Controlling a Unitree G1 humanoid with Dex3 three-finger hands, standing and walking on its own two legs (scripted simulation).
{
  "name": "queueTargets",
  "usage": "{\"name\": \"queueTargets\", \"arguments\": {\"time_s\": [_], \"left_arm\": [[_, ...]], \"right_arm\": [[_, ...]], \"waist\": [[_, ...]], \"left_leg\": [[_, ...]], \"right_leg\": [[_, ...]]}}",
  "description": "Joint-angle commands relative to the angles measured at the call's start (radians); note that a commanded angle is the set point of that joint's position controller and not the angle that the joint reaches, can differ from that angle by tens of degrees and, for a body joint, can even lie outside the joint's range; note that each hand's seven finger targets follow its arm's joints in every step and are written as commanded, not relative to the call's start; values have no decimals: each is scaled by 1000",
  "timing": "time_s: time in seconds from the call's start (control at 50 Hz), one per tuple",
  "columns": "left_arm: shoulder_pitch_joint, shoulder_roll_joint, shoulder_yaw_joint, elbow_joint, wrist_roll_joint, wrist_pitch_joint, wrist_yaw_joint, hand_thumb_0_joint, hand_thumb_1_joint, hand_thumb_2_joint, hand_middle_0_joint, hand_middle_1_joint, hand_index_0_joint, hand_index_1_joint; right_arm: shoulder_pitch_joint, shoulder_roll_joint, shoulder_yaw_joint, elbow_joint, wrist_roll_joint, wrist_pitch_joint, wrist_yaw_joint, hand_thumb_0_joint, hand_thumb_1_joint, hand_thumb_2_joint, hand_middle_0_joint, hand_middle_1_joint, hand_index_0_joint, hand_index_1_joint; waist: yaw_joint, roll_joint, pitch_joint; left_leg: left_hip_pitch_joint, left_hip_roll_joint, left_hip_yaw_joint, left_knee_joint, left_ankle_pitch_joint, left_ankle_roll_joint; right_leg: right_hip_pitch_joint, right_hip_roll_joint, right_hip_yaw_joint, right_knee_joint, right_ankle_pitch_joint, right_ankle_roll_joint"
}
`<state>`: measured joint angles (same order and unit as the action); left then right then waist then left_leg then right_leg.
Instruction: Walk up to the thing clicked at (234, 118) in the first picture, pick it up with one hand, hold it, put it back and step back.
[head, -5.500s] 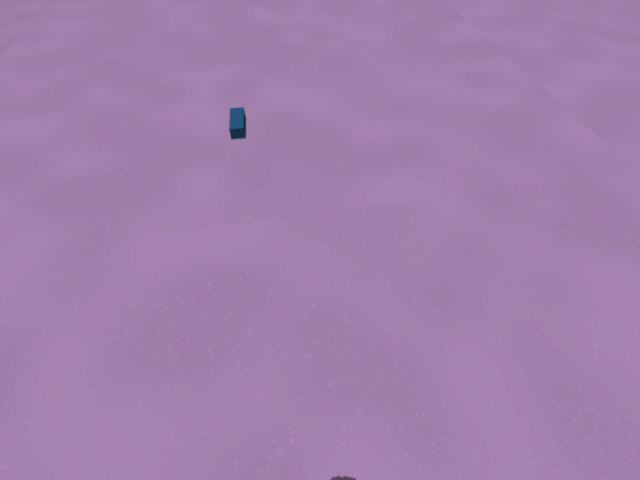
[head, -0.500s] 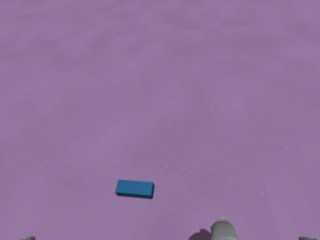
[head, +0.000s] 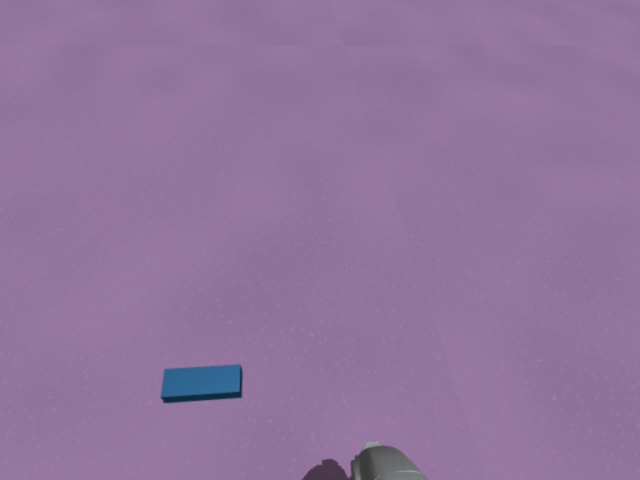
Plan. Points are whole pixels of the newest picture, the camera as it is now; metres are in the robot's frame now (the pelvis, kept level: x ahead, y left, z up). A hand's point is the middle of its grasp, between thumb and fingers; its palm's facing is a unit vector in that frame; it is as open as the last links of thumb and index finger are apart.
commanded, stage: walk up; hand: left
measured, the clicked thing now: (203, 383) +0.45 +0.28 -0.73
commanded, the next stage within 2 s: stand in 1.96 s
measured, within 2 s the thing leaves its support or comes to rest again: neither
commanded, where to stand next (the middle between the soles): +0.09 -0.05 m, yaw +2 degrees
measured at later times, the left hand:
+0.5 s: hand (152, 478) +0.16 +0.22 -0.15, palm faces +0.02 -0.94 -0.35, open 7.4 cm
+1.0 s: hand out of the picture +0.09 +0.22 -0.14, palm faces +0.05 -0.94 -0.34, open 7.4 cm
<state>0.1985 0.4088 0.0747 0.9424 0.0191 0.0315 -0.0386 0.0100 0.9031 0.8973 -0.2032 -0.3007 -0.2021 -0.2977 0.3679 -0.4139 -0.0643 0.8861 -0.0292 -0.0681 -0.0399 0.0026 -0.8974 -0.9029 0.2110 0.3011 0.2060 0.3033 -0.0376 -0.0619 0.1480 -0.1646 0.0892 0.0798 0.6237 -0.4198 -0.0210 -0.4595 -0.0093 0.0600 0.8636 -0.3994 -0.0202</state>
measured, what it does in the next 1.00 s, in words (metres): steps on the spot: right foot, then left foot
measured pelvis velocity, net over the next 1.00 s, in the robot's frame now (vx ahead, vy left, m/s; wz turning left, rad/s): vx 0.02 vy -0.04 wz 0.04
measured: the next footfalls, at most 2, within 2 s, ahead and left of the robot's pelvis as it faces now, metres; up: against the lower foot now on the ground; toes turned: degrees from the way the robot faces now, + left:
right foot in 0.08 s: +0.10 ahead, -0.16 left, +0.00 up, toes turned +1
left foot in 0.36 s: +0.10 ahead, +0.09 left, +0.00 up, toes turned +1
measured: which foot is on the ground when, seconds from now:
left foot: down 0.00-0.10, up 0.12-0.34, down 0.36-1.00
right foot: up 0.00-0.06, down 0.08-1.00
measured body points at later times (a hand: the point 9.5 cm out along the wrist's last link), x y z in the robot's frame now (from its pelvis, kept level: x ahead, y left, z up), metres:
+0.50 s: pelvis +0.03 -0.04 -0.01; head +0.06 -0.04 +0.44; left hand +0.16 +0.26 -0.13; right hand +0.07 -0.35 -0.14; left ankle +0.06 +0.09 -0.73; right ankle +0.07 -0.15 -0.72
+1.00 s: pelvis +0.02 -0.04 +0.01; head +0.04 -0.04 +0.46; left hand +0.09 +0.27 -0.12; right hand +0.12 -0.33 -0.12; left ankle +0.06 +0.09 -0.73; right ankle +0.06 -0.16 -0.73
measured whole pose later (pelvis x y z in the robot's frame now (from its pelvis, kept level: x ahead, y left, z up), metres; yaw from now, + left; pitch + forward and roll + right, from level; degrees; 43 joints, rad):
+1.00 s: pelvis +0.02 -0.04 +0.01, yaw +2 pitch -2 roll +0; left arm 0.08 0.35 0.03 1.12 0.00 0.00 -0.02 0.01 0.90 0.90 -0.20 -0.30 -0.20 -0.30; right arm 0.08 -0.35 0.00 1.10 -0.01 0.00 0.02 0.00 -0.90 -0.90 0.21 0.30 0.20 0.30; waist 0.02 0.01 0.07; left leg -0.26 0.01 -0.02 0.48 -0.19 -0.01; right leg -0.26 -0.01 -0.02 0.48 -0.19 0.00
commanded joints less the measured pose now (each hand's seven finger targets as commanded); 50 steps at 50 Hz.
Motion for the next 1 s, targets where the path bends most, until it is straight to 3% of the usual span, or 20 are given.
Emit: {"name": "queueTargets", "arguments": {"time_s": [0.0,0.04,0.06,0.08,0.1,0.12,0.18,0.22,0.28,0.34,0.36,0.38,0.4,0.42,0.46,0.52,0.56,0.62,0.74,0.98], "left_arm": [[-19,133,30,-83,-11,-47,8,0,900,900,-200,-300,-200,-300],[100,173,56,-20,-9,-51,21,0,900,900,-200,-300,-200,-300],[130,232,77,-17,-3,-56,28,0,900,900,-200,-300,-200,-300],[119,280,82,-46,-2,-62,38,0,900,900,-200,-300,-200,-300],[58,285,73,-70,-9,-56,40,0,900,900,-200,-300,-200,-300],[3,277,70,-79,-10,-51,40,0,900,900,-200,-300,-200,-300],[-137,194,42,-109,-8,-43,45,0,900,900,-200,-300,-200,-300],[-159,187,35,-103,-6,-43,48,0,900,900,-200,-300,-200,-300],[-165,208,37,-98,-10,-37,49,0,900,900,-200,-300,-200,-300],[-202,180,25,-88,-30,-23,48,0,900,900,-200,-300,-200,-300],[-194,154,17,-90,-38,-19,47,0,900,900,-200,-300,-200,-300],[-182,132,16,-81,-44,-13,47,0,900,900,-200,-300,-200,-300],[-180,157,26,-54,-41,-8,53,0,900,900,-200,-300,-200,-300],[-145,165,28,-32,-32,-8,52,0,900,900,-200,-300,-200,-300],[-114,153,27,-10,-25,-23,45,0,900,900,-200,-300,-200,-300],[-133,196,22,-1,-20,-49,50,0,900,900,-200,-300,-200,-300],[-212,208,18,-5,-21,-51,51,0,900,900,-200,-300,-200,-300],[-199,171,-5,27,-19,-44,48,0,900,900,-200,-300,-200,-300],[-217,181,-5,68,-11,-51,42,0,900,900,-200,-300,-200,-300],[-183,156,-9,117,-20,-51,34,0,900,900,-200,-300,-200,-300]], "right_arm": [[-43,-261,-53,-70,17,1,-6,0,-900,-900,200,300,200,300],[-56,-201,-25,-79,33,8,-2,0,-900,-900,200,300,200,300],[-22,-157,-5,-84,41,6,-3,0,-900,-900,200,300,200,300],[28,-100,16,-84,47,8,-6,0,-900,-900,200,300,200,300],[-9,-175,-11,-64,47,25,-18,0,-900,-900,200,300,200,300],[-21,-207,-23,-44,42,28,-21,0,-900,-900,200,300,200,300],[37,-202,-9,27,46,23,-12,0,-900,-900,200,300,200,300],[58,-185,-7,51,40,30,-5,0,-900,-900,200,300,200,300],[18,-182,-6,58,34,29,3,0,-900,-900,200,300,200,300],[7,-183,-16,75,11,19,2,0,-900,-900,200,300,200,300],[-30,-221,-24,61,-1,16,2,0,-900,-900,200,300,200,300],[-108,-268,-30,34,1,14,6,0,-900,-900,200,300,200,300],[-184,-299,-31,28,12,16,13,0,-900,-900,200,300,200,300],[-244,-279,-29,21,8,16,15,0,-900,-900,200,300,200,300],[-250,-223,-12,18,11,17,15,0,-900,-900,200,300,200,300],[-223,-172,-2,38,32,26,19,0,-900,-900,200,300,200,300],[-156,-152,0,74,29,35,21,0,-900,-900,200,300,200,300],[-253,-181,-8,82,24,40,30,0,-900,-900,200,300,200,300],[-267,-164,4,122,23,50,45,0,-900,-900,200,300,200,300],[-335,-171,17,167,21,40,51,0,-900,-900,200,300,200,300]], "waist": [[22,294,-109],[97,144,-167],[114,-16,-213],[94,-180,-234],[103,-98,-233],[87,-101,-191],[25,-87,-139],[23,-119,-122],[35,-154,-136],[-4,-96,-161],[12,6,-145],[41,131,-117],[49,215,-86],[74,188,-80],[90,141,-128],[53,85,-237],[3,53,-270],[31,83,-213],[20,-11,-153],[48,74,-145]], "left_leg": [[-6,142,-96,-46,679,166],[-153,73,-47,158,576,107],[-282,19,-32,319,369,69],[-371,-94,-72,432,-125,41],[-334,-86,-123,498,-241,45],[-315,-69,-137,516,-262,42],[-251,-44,-138,395,-151,38],[-197,-53,-109,326,-67,29],[-157,-58,-71,148,7,17],[-42,-69,-89,-60,227,33],[-70,2,-212,-120,261,51],[-171,126,-432,-235,185,120],[-302,217,-509,-281,136,211],[-352,231,-508,-261,125,243],[-286,125,-319,-164,259,157],[-143,-38,-150,50,366,48],[-70,-40,-146,-27,244,45],[-72,8,-215,-95,176,76],[-44,-18,-195,-144,97,59],[-98,21,-243,-292,76,45]], "right_leg": [[128,4,-120,-216,140,-23],[399,28,-106,-327,290,-39],[503,-62,71,-330,340,-77],[506,-283,396,-448,364,-162],[414,-351,466,-491,226,-267],[326,-348,446,-500,161,-287],[187,-222,180,-426,201,-205],[97,-194,142,-439,148,-187],[111,-214,150,-399,240,-191],[48,-209,120,-279,307,-126],[16,-169,92,-214,282,-88],[34,-61,21,-134,113,-31],[143,8,-38,-21,-71,-25],[200,-13,-11,4,-67,-27],[235,-25,-14,-163,51,-43],[252,-158,153,-335,436,-91],[201,-208,186,-342,364,-110],[142,-124,93,-384,132,-45],[87,-155,140,-521,-63,-44],[217,-111,69,-534,27,-19]]}}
